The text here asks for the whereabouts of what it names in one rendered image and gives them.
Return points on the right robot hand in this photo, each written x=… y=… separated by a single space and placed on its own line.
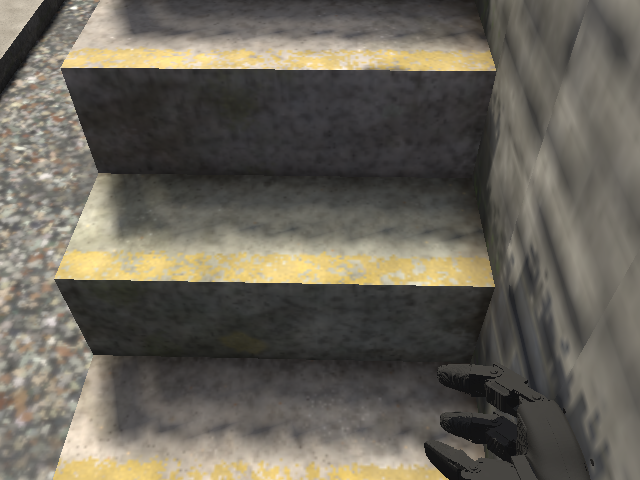
x=540 y=446

